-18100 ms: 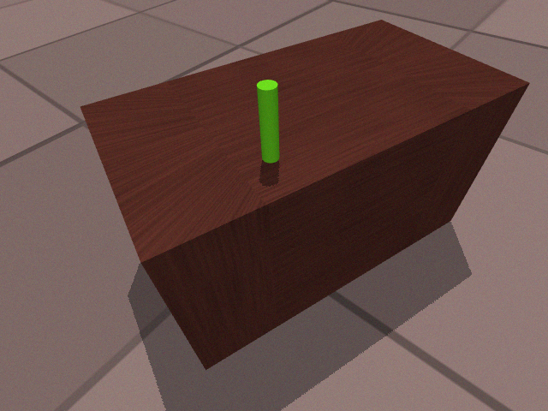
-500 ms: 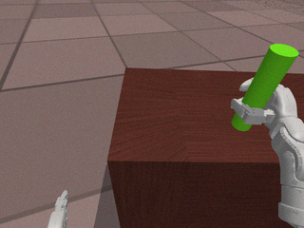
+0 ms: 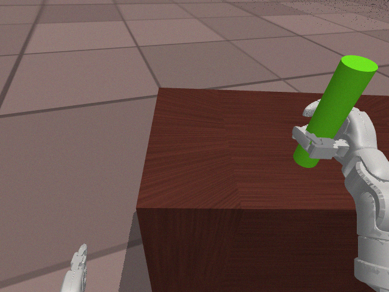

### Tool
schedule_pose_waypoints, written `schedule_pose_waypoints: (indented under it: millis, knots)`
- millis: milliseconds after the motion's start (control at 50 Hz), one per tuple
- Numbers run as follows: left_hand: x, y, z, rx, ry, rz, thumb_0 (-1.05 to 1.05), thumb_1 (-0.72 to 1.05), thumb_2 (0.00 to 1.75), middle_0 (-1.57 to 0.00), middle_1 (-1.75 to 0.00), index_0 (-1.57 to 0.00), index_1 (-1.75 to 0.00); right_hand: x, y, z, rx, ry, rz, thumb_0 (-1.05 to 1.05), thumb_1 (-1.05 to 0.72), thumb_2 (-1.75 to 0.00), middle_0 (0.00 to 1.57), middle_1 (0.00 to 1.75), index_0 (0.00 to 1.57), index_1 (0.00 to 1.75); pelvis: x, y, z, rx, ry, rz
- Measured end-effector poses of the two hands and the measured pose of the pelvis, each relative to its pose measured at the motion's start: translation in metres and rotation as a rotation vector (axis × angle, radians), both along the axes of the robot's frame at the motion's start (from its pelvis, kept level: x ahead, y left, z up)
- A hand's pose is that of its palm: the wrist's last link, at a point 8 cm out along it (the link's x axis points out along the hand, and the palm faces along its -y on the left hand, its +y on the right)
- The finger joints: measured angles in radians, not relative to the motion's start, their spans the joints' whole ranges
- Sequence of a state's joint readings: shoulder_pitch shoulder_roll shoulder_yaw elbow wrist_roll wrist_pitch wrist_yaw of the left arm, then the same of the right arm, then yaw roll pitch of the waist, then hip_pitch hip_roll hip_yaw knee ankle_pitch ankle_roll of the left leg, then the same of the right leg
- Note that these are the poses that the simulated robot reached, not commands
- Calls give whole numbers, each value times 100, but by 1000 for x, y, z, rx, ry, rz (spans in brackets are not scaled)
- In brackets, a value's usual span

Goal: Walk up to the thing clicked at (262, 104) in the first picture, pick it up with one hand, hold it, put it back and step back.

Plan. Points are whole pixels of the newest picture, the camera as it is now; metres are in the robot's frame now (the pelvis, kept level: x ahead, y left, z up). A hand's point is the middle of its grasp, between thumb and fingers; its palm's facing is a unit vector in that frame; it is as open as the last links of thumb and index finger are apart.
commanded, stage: hold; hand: right
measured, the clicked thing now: (327, 119) +0.33 -0.18 +0.26
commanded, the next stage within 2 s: crouch in 0.70 s
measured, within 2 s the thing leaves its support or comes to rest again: neither
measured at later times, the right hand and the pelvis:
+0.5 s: hand (317, 137) +0.33 -0.18 +0.23, palm faces +0.09 +1.00 -0.03, open 6.6 cm; pelvis +0.00 -0.01 +0.00, yaw +0 degrees
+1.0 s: hand (311, 132) +0.35 -0.18 +0.22, palm faces +0.08 +1.00 +0.00, open 6.6 cm; pelvis +0.00 +0.00 +0.00, yaw +0 degrees
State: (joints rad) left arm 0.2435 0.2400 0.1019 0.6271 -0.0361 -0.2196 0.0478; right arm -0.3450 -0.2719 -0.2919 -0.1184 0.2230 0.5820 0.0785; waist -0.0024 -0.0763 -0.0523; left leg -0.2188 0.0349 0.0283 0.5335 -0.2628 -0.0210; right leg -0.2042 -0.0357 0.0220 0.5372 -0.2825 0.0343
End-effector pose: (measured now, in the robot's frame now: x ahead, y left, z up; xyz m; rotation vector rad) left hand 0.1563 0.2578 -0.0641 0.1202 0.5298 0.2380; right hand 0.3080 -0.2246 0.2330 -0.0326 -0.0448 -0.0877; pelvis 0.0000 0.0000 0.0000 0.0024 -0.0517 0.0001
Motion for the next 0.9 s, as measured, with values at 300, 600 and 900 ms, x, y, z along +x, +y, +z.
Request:
schedule_pose_waypoints:
  millis: [300, 600, 900]
  knots:
    - [-4, 0, 2, 8, 7, 17, -2, -54, 5, -5, -5, -5, -5, 3, -6, -4, 10, 3, -25, -3, 4, -114, 90, 121, 94, 123, 0, -3, 0, 0, 0, 5]
    - [-3, -9, 1, -8, 1, 6, -2, -54, 5, -5, -5, -5, -5, -4, -10, -6, 6, 10, -9, -3, 4, -114, 90, 121, 94, 123, -1, -7, 0, 4, -4, 4]
    - [-3, -10, 3, -4, -15, 0, -2, -54, 5, -5, -5, -6, -5, 6, -1, 6, 6, -10, 19, -3, 4, -114, 90, 121, 94, 124, -4, -6, 0, 3, -6, 5]
